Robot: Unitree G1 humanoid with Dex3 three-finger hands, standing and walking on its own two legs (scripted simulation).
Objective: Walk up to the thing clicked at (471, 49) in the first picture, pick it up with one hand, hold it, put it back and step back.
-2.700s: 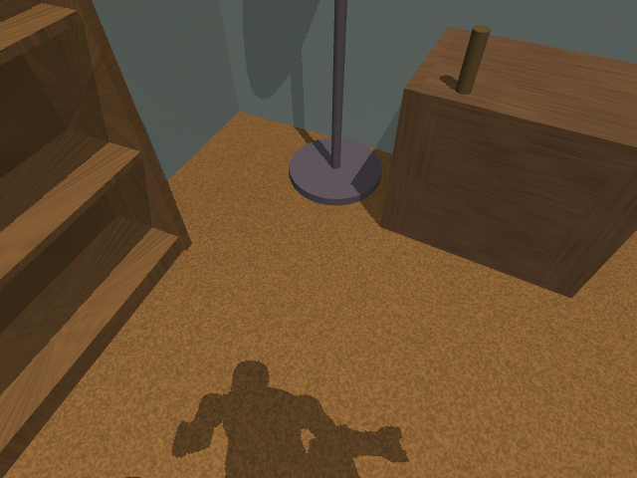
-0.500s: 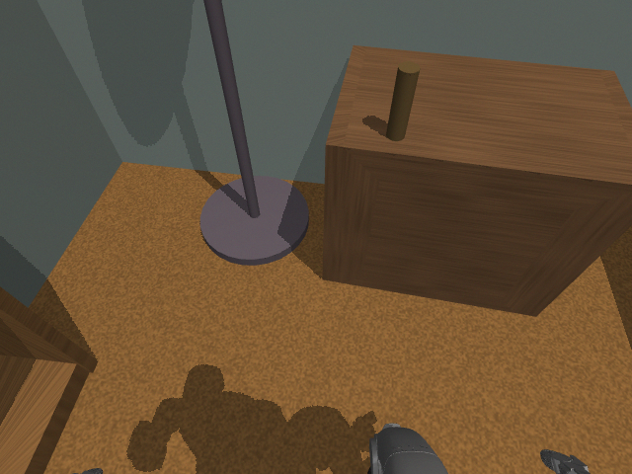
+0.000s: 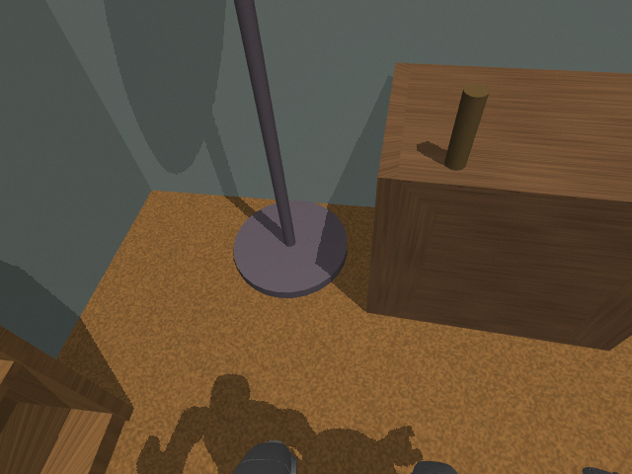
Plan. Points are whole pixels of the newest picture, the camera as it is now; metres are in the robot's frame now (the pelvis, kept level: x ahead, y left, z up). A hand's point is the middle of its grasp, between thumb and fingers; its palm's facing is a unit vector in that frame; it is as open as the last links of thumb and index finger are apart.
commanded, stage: walk up
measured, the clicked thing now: (464, 130) +0.71 -0.23 -0.03
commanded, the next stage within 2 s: none
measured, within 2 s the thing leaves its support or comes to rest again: neither
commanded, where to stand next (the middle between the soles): +0.11 -0.01 m, yaw -1 degrees
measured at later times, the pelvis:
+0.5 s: pelvis +0.03 +0.01 +0.00, yaw -4 degrees
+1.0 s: pelvis +0.02 -0.01 +0.02, yaw -3 degrees
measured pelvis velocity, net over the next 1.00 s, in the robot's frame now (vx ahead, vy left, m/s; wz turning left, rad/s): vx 0.02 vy -0.01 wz -0.06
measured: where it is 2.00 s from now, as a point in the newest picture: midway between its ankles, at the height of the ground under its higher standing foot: outside the picture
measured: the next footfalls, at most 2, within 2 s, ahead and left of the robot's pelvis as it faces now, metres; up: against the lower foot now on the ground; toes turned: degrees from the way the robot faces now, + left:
right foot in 0.42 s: +0.06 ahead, -0.11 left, +0.00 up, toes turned -6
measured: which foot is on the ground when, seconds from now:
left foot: down 0.00-1.00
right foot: down 0.00-0.02, up 0.04-0.40, down 0.42-1.00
